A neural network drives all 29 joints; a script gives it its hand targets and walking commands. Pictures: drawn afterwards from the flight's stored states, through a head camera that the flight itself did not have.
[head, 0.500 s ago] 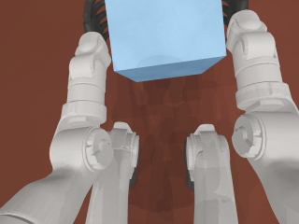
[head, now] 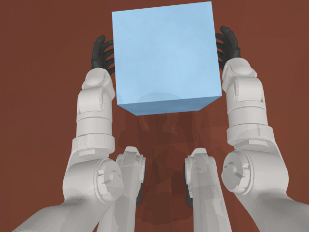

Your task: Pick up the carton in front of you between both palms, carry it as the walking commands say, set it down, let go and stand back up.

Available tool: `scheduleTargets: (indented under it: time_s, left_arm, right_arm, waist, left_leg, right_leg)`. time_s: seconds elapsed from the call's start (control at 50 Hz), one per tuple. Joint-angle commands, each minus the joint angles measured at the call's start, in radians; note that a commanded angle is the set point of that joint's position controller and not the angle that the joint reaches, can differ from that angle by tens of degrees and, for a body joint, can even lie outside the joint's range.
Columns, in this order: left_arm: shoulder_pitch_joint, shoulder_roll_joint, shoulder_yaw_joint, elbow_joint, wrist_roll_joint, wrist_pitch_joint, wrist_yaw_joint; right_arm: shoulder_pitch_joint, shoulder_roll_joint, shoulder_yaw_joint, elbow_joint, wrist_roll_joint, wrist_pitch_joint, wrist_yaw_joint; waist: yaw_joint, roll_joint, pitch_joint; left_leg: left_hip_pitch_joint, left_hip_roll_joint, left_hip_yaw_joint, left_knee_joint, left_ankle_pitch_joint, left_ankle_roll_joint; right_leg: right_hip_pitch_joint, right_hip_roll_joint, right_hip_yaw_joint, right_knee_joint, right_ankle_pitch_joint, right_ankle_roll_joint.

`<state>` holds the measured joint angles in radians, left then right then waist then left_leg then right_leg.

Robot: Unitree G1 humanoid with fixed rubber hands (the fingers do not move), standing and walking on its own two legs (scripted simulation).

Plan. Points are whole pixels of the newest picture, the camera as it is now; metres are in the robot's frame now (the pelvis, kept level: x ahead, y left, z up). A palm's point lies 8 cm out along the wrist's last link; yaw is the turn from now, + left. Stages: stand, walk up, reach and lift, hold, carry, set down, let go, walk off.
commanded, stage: reach and lift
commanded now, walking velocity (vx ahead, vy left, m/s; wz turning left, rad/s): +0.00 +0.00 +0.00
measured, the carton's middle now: (164, 71) +0.51 +0.00 -0.12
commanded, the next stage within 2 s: none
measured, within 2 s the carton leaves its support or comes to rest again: neither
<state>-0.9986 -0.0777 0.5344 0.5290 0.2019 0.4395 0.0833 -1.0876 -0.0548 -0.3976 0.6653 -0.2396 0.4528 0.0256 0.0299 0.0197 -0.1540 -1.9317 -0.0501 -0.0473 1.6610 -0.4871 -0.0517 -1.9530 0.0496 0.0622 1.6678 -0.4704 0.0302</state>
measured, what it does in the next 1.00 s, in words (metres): rises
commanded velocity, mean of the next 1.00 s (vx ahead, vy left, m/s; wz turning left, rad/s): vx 0.00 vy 0.00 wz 0.00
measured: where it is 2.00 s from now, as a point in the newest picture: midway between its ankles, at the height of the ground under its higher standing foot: (163, 190)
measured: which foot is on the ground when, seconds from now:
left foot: down 0.00-1.00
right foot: down 0.00-1.00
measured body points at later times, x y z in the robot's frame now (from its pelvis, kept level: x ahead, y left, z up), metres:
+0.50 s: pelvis +0.04 +0.00 +0.14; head +0.19 -0.01 +0.56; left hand +0.45 +0.15 +0.10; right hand +0.46 -0.15 +0.10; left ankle +0.10 +0.13 -0.48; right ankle +0.10 -0.12 -0.48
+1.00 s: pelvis +0.09 +0.01 +0.24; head +0.10 +0.00 +0.69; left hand +0.41 +0.15 +0.25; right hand +0.40 -0.15 +0.24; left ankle +0.10 +0.13 -0.48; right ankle +0.10 -0.12 -0.48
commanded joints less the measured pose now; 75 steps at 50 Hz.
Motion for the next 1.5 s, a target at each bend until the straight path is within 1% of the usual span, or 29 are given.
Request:
scheduleTargets:
  time_s: [0.0, 0.08, 0.2, 0.28, 0.38, 0.54, 0.72, 0.86, 0.96, 1.02, 1.08, 1.16, 1.18, 1.24, 1.3, 1.4, 1.48]
  left_arm:
    - [-0.677, -1.040, -0.640, 0.053, -0.197, -0.006, -0.311]
    - [-0.589, -1.053, -0.633, 0.081, -0.179, -0.016, -0.312]
    - [-0.481, -1.071, -0.621, 0.112, -0.151, -0.032, -0.313]
    - [-0.416, -1.084, -0.625, 0.115, -0.135, -0.038, -0.314]
    - [-0.330, -1.105, -0.648, 0.104, -0.124, -0.045, -0.317]
    - [-0.164, -1.125, -0.698, 0.073, -0.118, -0.044, -0.324]
    - [0.038, -1.118, -0.750, 0.022, -0.115, -0.024, -0.321]
    - [0.176, -1.093, -0.811, -0.051, -0.131, 0.022, -0.315]
    - [0.254, -1.091, -0.853, -0.112, -0.154, 0.073, -0.316]
    - [0.284, -1.074, -0.845, -0.131, -0.154, 0.111, -0.319]
    - [0.286, -1.056, -0.802, -0.119, -0.132, 0.140, -0.323]
    - [0.225, -1.045, -0.735, -0.080, -0.099, 0.151, -0.333]
    - [0.199, -1.052, -0.734, -0.080, -0.100, 0.149, -0.336]
    - [0.128, -1.073, -0.747, -0.096, -0.112, 0.140, -0.343]
    - [0.100, -1.078, -0.755, -0.100, -0.113, 0.139, -0.345]
    - [0.109, -1.063, -0.754, -0.101, -0.108, 0.146, -0.344]
    - [0.140, -1.043, -0.757, -0.120, -0.107, 0.154, -0.341]
  right_arm:
    - [-0.556, 1.152, 0.528, 0.009, 0.202, -0.020, 0.236]
    - [-0.472, 1.170, 0.523, 0.019, 0.183, -0.031, 0.224]
    - [-0.360, 1.180, 0.496, 0.033, 0.145, -0.050, 0.209]
    - [-0.297, 1.192, 0.493, 0.025, 0.132, -0.058, 0.207]
    - [-0.228, 1.210, 0.517, -0.010, 0.133, -0.066, 0.214]
    - [-0.086, 1.226, 0.578, -0.074, 0.139, -0.062, 0.225]
    - [0.114, 1.217, 0.634, -0.137, 0.141, -0.042, 0.222]
    - [0.255, 1.200, 0.682, -0.217, 0.158, 0.002, 0.215]
    - [0.312, 1.181, 0.732, -0.302, 0.186, 0.056, 0.210]
    - [0.351, 1.175, 0.718, -0.318, 0.187, 0.096, 0.210]
    - [0.364, 1.155, 0.671, -0.299, 0.164, 0.127, 0.214]
    - [0.300, 1.142, 0.605, -0.255, 0.138, 0.137, 0.230]
    - [0.272, 1.147, 0.604, -0.254, 0.139, 0.134, 0.234]
    - [0.201, 1.168, 0.618, -0.271, 0.150, 0.125, 0.243]
    - [0.172, 1.174, 0.628, -0.278, 0.151, 0.124, 0.243]
    - [0.185, 1.165, 0.630, -0.282, 0.143, 0.134, 0.235]
    - [0.220, 1.157, 0.636, -0.301, 0.144, 0.143, 0.228]
  waist:
    - [0.008, -0.095, -1.116]
    - [0.007, -0.095, -1.018]
    - [-0.007, -0.067, -0.894]
    - [-0.012, -0.045, -0.835]
    - [-0.012, -0.031, -0.781]
    - [-0.016, -0.030, -0.681]
    - [-0.027, -0.023, -0.513]
    - [-0.030, -0.013, -0.384]
    - [-0.031, -0.013, -0.276]
    - [-0.038, -0.021, -0.183]
    - [-0.042, -0.019, -0.082]
    - [-0.032, -0.004, 0.000]
    - [-0.031, -0.003, -0.002]
    - [-0.030, -0.003, -0.050]
    - [-0.032, -0.009, -0.077]
    - [-0.035, -0.020, -0.085]
    - [-0.033, -0.023, -0.086]
  left_leg:
    - [0.585, -0.125, 0.135, -0.196, 0.255, 0.014]
    - [0.624, -0.128, 0.118, -0.258, 0.245, 0.017]
    - [0.712, -0.130, 0.095, -0.368, 0.211, 0.020]
    - [0.792, -0.127, 0.081, -0.450, 0.195, 0.024]
    - [0.910, -0.118, 0.057, -0.550, 0.203, 0.032]
    - [1.124, -0.098, 0.018, -0.713, 0.265, 0.042]
    - [1.379, -0.079, -0.016, -0.906, 0.393, 0.045]
    - [1.583, -0.064, -0.026, -1.059, 0.503, 0.045]
    - [1.709, -0.054, -0.033, -1.167, 0.513, 0.046]
    - [1.750, -0.050, -0.036, -1.224, 0.476, 0.046]
    - [1.755, -0.046, -0.032, -1.266, 0.392, 0.048]
    - [1.732, -0.038, -0.024, -1.287, 0.265, 0.057]
    - [1.733, -0.037, -0.023, -1.287, 0.246, 0.059]
    - [1.751, -0.035, -0.023, -1.277, 0.247, 0.061]
    - [1.765, -0.036, -0.020, -1.273, 0.251, 0.060]
    - [1.783, -0.037, -0.015, -1.282, 0.266, 0.058]
    - [1.803, -0.040, -0.013, -1.290, 0.311, 0.056]
  right_leg:
    - [0.765, 0.115, -0.121, -0.206, 0.288, 0.004]
    - [0.803, 0.116, -0.107, -0.274, 0.280, 0.004]
    - [0.880, 0.117, -0.086, -0.388, 0.241, -0.007]
    - [0.954, 0.114, -0.069, -0.466, 0.226, -0.015]
    - [1.059, 0.107, -0.050, -0.559, 0.233, -0.022]
    - [1.246, 0.094, -0.025, -0.714, 0.284, -0.030]
    - [1.477, 0.075, 0.001, -0.904, 0.407, -0.036]
    - [1.655, 0.061, 0.009, -1.060, 0.501, -0.031]
    - [1.775, 0.052, 0.005, -1.169, 0.503, -0.026]
    - [1.813, 0.052, 0.003, -1.226, 0.467, -0.027]
    - [1.820, 0.047, 0.003, -1.265, 0.390, -0.034]
    - [1.804, 0.042, -0.006, -1.276, 0.272, -0.042]
    - [1.805, 0.041, -0.008, -1.274, 0.254, -0.043]
    - [1.819, 0.040, -0.009, -1.264, 0.252, -0.043]
    - [1.834, 0.041, -0.010, -1.262, 0.254, -0.040]
    - [1.856, 0.039, -0.009, -1.274, 0.270, -0.036]
    - [1.878, 0.040, -0.008, -1.286, 0.319, -0.033]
